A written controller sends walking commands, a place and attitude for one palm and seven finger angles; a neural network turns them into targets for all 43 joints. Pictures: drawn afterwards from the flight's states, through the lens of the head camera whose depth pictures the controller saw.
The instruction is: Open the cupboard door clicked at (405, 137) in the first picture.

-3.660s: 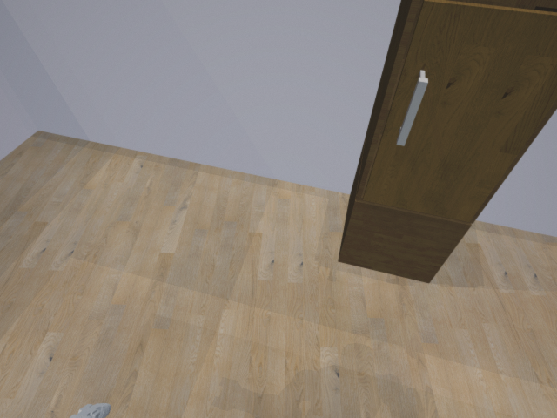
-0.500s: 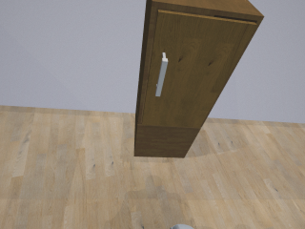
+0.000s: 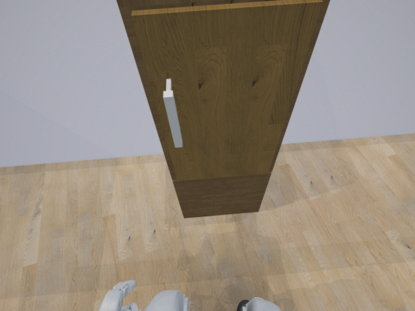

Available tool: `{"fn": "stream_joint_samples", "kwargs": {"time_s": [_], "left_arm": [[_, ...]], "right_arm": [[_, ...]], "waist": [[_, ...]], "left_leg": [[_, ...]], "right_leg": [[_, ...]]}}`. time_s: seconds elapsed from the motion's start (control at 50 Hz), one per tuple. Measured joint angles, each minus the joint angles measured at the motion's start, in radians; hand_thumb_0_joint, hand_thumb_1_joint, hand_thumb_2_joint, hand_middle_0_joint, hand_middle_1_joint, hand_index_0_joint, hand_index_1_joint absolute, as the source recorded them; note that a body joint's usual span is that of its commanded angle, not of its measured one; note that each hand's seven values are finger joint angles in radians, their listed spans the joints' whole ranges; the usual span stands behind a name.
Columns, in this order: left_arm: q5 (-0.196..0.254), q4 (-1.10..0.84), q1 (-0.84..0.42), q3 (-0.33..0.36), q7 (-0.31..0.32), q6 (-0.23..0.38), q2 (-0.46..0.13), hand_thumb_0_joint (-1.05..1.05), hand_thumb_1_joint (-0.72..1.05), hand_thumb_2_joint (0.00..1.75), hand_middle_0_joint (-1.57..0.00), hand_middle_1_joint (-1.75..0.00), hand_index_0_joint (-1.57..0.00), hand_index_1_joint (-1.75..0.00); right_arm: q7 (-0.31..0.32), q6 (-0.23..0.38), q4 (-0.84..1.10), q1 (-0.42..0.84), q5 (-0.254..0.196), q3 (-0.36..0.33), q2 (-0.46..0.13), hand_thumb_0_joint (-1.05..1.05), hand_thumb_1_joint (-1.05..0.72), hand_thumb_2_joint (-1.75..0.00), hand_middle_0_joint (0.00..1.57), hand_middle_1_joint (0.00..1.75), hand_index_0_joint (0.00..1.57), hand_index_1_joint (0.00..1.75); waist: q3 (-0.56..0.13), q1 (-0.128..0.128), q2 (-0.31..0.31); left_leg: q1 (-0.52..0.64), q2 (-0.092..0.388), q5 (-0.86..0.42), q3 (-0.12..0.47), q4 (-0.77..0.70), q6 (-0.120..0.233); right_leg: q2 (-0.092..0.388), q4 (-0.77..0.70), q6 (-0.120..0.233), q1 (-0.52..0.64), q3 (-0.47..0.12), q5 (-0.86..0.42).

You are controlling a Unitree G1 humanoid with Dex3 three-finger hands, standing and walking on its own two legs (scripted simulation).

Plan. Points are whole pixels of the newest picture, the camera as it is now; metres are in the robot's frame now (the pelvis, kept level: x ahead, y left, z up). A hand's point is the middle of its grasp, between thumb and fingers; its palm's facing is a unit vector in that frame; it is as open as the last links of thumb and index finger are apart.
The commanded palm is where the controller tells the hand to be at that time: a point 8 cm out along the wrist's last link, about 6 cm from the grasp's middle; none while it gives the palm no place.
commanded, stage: come to a stop and stand still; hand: left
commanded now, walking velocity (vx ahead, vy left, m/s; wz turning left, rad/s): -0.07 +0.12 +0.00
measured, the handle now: (174, 115) +0.53 +0.09 +0.03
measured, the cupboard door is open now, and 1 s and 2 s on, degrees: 0 0 0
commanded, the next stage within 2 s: look again from close up in 0.96 s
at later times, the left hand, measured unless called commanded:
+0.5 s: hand out of the picture -0.06 +0.27 -0.17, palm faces +0.07 -0.97 -0.21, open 7.4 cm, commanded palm none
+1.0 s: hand out of the picture -0.06 +0.23 -0.17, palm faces +0.00 -0.98 -0.17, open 7.3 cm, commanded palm none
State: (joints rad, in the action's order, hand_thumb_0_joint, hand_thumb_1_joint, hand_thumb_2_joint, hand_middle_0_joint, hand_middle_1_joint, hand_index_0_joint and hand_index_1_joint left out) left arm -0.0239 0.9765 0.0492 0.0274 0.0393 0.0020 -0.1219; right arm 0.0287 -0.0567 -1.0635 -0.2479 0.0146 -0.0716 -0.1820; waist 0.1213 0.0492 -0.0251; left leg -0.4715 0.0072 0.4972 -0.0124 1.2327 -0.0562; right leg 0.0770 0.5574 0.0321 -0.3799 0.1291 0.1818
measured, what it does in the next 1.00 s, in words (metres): steps on the spot: left foot, then right foot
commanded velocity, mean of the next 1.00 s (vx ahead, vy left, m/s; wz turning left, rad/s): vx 0.00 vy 0.00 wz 0.00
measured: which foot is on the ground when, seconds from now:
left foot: up 0.00-0.24, down 0.26-1.00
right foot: down 0.00-0.28, up 0.30-0.60, down 0.62-1.00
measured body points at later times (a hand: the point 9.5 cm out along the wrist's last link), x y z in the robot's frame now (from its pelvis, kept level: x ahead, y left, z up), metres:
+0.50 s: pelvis -0.03 +0.07 +0.01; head -0.01 +0.11 +0.46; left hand -0.06 +0.32 -0.16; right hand +0.02 -0.16 -0.13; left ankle -0.04 +0.15 -0.73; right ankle -0.07 -0.07 -0.68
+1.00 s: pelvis -0.06 +0.07 +0.01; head -0.05 +0.07 +0.46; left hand -0.06 +0.28 -0.15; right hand -0.10 -0.13 -0.15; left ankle -0.04 +0.15 -0.73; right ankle -0.09 -0.05 -0.73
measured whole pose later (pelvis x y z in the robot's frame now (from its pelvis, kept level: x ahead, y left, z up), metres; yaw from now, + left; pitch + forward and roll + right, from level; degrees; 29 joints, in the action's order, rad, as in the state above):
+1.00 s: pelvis -0.06 +0.07 +0.01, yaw -1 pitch -1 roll +1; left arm -0.01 1.15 0.29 -0.01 0.04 -0.01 -0.13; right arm 0.03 0.00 -1.18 -0.33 0.01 0.00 -0.10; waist 0.01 0.02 0.02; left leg -0.18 -0.03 0.18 -0.09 0.37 0.05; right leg 0.01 0.40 0.01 -0.13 0.02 0.27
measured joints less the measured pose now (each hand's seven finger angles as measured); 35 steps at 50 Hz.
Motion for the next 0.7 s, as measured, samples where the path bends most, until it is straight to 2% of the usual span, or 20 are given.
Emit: {"fn": "stream_joint_samples", "kwargs": {"time_s": [0.06, 0.12, 0.2, 0.26, 0.28, 0.3, 0.34, 0.4, 0.44, 0.5, 0.56, 0.62, 0.64, 0.7], "left_arm": [[-0.003, -0.007, 0.01, 0.004, 0.007, -0.01, -0.007, 0.0, 0.91, 0.9, -0.21, -0.3, -0.2, -0.3], [-0.009, -0.014, 0.032, 0.011, 0.008, -0.021, -0.03, 0.0, 0.9, 0.9, -0.21, -0.3, -0.2, -0.3], [-0.02, -0.026, 0.07, 0.024, -0.001, -0.038, -0.076, 0.01, 0.9, 0.9, -0.21, -0.3, -0.2, -0.3], [-0.017, -0.028, 0.112, 0.032, -0.009, -0.048, -0.109, 0.01, 0.9, 0.9, -0.21, -0.3, -0.2, -0.3], [-0.012, -0.024, 0.124, 0.034, -0.011, -0.054, -0.12, 0.01, 0.91, 0.9, -0.21, -0.3, -0.2, -0.3], [-0.008, -0.016, 0.134, 0.039, -0.012, -0.062, -0.131, 0.01, 0.91, 0.9, -0.21, -0.3, -0.2, -0.3], [-0.006, 0.003, 0.158, 0.045, -0.011, -0.081, -0.142, 0.01, 0.91, 0.9, -0.2, -0.3, -0.2, -0.3], [-0.008, 0.027, 0.204, 0.047, -0.019, -0.078, -0.143, 0.01, 0.91, 0.9, -0.2, -0.3, -0.2, -0.3], [-0.006, 0.046, 0.237, 0.04, -0.019, -0.068, -0.138, 0.01, 0.91, 0.9, -0.2, -0.3, -0.2, -0.3], [-0.002, 0.085, 0.277, 0.024, -0.015, -0.063, -0.118, 0.01, 0.91, 0.9, -0.2, -0.3, -0.2, -0.3], [0.003, 0.123, 0.29, 0.005, -0.011, -0.063, -0.09, 0.01, 0.91, 0.9, -0.2, -0.3, -0.2, -0.3], [0.008, 0.147, 0.287, -0.012, -0.006, -0.049, -0.063, 0.01, 0.91, 0.9, -0.2, -0.3, -0.2, -0.3], [0.008, 0.155, 0.284, -0.017, -0.003, -0.039, -0.054, 0.01, 0.91, 0.9, -0.2, -0.3, -0.2, -0.3], [0.01, 0.176, 0.263, -0.033, 0.001, -0.02, -0.016, 0.01, 0.91, 0.9, -0.2, -0.3, -0.2, -0.3]], "right_arm": [[-0.009, -0.013, 0.054, 0.081, 0.01, -0.01, -0.03, 0.01, -0.91, -0.9, 0.19, 0.3, 0.2, 0.3], [-0.016, -0.012, 0.099, 0.138, 0.014, -0.013, -0.048, 0.01, -0.91, -0.9, 0.19, 0.3, 0.2, 0.3], [-0.025, 0.009, 0.137, 0.163, 0.008, -0.004, -0.049, 0.0, -0.91, -0.9, 0.19, 0.3, 0.2, 0.3], [-0.029, 0.031, 0.148, 0.145, 0.004, 0.011, -0.043, 0.0, -0.91, -0.9, 0.19, 0.3, 0.2, 0.3], [-0.029, 0.038, 0.147, 0.135, 0.005, 0.014, -0.036, 0.0, -0.91, -0.9, 0.19, 0.3, 0.2, 0.3], [-0.029, 0.039, 0.144, 0.124, 0.008, 0.02, -0.024, 0.0, -0.91, -0.9, 0.19, 0.3, 0.2, 0.3], [-0.024, 0.031, 0.134, 0.097, 0.014, 0.036, -0.002, 0.0, -0.91, -0.9, 0.19, 0.3, 0.2, 0.3], [-0.013, 0.025, 0.101, 0.06, 0.013, 0.054, 0.025, 0.01, -0.9, -0.9, 0.19, 0.3, 0.2, 0.3], [-0.007, 0.029, 0.077, 0.041, 0.008, 0.061, 0.038, 0.01, -0.9, -0.9, 0.2, 0.3, 0.2, 0.3], [0.009, 0.044, 0.048, 0.021, 0.0, 0.057, 0.043, 0.01, -0.92, -0.9, 0.2, 0.3, 0.2, 0.3], [0.013, 0.055, 0.023, 0.007, -0.002, 0.055, 0.042, 0.01, -0.92, -0.9, 0.2, 0.3, 0.21, 0.3], [0.013, 0.059, -0.007, -0.007, -0.008, 0.057, 0.041, 0.01, -0.92, -0.9, 0.2, 0.3, 0.2, 0.3], [0.013, 0.06, -0.019, -0.011, -0.012, 0.057, 0.042, 0.01, -0.92, -0.9, 0.2, 0.3, 0.2, 0.3], [0.01, 0.058, -0.054, -0.016, -0.015, 0.058, 0.033, 0.01, -0.92, -0.9, 0.2, 0.3, 0.2, 0.3]], "waist": [[-0.013, -0.019, -0.005], [-0.027, -0.037, 0.003], [-0.049, -0.067, 0.034], [-0.074, -0.082, 0.054], [-0.081, -0.081, 0.064], [-0.08, -0.082, 0.081], [-0.087, -0.078, 0.09], [-0.098, -0.081, 0.092], [-0.104, -0.084, 0.093], [-0.105, -0.081, 0.091], [-0.1, -0.068, 0.082], [-0.101, -0.061, 0.077], [-0.103, -0.061, 0.076], [-0.101, -0.049, 0.032]], "left_leg": [[-0.058, -0.008, -0.058, 0.012, -0.003, -0.01], [-0.054, -0.002, -0.08, 0.016, -0.073, -0.009], [0.045, 0.017, -0.063, -0.002, -0.288, 0.009], [0.175, 0.023, -0.121, -0.022, -0.544, 0.025], [0.197, 0.016, -0.115, -0.023, -0.594, 0.042], [0.194, 0.007, -0.118, -0.027, -0.591, 0.06], [0.198, 0.003, -0.142, -0.026, -0.609, 0.083], [0.222, -0.005, -0.197, -0.027, -0.692, 0.099], [0.239, -0.017, -0.226, -0.034, -0.746, 0.108], [0.262, -0.037, -0.256, -0.05, -0.803, 0.122], [0.273, -0.052, -0.268, -0.062, -0.825, 0.13], [0.265, -0.068, -0.266, -0.079, -0.816, 0.131], [0.259, -0.073, -0.261, -0.086, -0.805, 0.129], [0.271, -0.057, -0.27, -0.082, -0.816, 0.127]], "right_leg": [[0.004, -0.02, -0.004, 0.003, 0.005, -0.018], [0.012, -0.022, -0.012, -0.001, 0.004, -0.029], [0.024, -0.016, -0.027, -0.012, 0.002, -0.04], [0.027, 0.006, -0.046, -0.035, -0.001, -0.042], [0.031, 0.034, -0.05, -0.051, -0.007, -0.017], [0.027, 0.074, -0.052, -0.065, -0.03, 0.066], [-0.015, 0.204, -0.05, -0.096, -0.097, 0.189], [-0.062, 0.399, -0.048, -0.117, -0.148, 0.197], [-0.069, 0.437, -0.055, -0.093, -0.154, 0.186], [-0.061, 0.353, -0.066, -0.008, -0.146, 0.205], [-0.049, 0.181, -0.066, 0.097, -0.127, 0.237], [-0.039, -0.032, -0.056, 0.198, -0.12, 0.135], [-0.035, -0.089, -0.043, 0.225, -0.123, 0.133], [-0.051, -0.13, -0.041, 0.249, -0.117, 0.126]]}}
